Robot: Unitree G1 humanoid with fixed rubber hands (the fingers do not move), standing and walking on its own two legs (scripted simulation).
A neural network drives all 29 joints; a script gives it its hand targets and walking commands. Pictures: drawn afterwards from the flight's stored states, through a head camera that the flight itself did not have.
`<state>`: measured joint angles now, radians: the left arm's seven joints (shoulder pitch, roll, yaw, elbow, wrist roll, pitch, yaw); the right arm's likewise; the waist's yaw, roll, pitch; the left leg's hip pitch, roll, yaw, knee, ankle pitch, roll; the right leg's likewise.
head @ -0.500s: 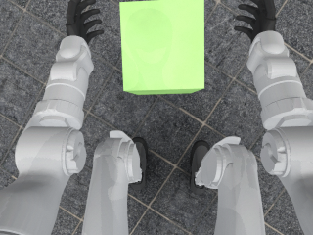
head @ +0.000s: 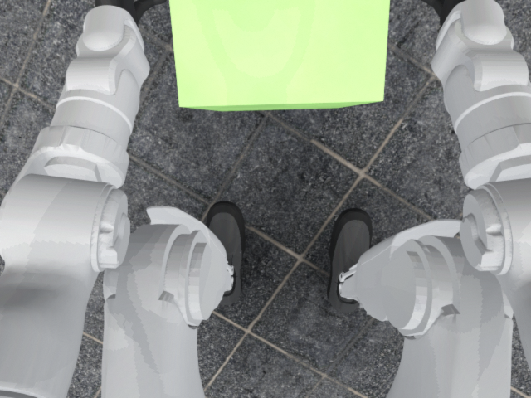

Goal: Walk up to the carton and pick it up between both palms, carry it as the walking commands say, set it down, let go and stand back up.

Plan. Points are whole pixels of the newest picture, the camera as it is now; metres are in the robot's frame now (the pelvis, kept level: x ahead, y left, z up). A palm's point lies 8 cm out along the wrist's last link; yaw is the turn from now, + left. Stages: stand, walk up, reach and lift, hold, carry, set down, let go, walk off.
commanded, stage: reach and lift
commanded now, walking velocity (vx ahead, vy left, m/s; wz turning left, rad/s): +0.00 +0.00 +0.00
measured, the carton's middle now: (278, 21) +0.54 +0.03 -0.24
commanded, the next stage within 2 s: none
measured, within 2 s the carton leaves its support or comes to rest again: leaves its support in 1.44 s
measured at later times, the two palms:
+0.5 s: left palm (133, 7) +0.53 +0.19 -0.17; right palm out of the picture +0.55 -0.15 -0.17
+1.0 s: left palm (145, 4) +0.53 +0.18 -0.17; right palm out of the picture +0.55 -0.11 -0.18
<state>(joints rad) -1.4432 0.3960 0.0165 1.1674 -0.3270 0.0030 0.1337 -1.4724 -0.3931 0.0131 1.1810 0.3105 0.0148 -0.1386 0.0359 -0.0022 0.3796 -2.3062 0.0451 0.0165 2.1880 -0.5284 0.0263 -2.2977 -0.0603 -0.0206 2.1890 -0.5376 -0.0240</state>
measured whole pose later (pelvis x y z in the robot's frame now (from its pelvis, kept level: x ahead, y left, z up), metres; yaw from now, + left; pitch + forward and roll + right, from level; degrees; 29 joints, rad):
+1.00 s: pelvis +0.00 +0.00 +0.01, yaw +1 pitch +36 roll +0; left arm -1.53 0.32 -0.02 1.25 -0.33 -0.03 0.17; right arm -1.54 -0.29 0.02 1.23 0.25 -0.02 -0.17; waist 0.03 0.01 0.42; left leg -2.27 0.02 0.02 2.16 -0.52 0.02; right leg -2.25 -0.04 0.00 2.17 -0.54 0.00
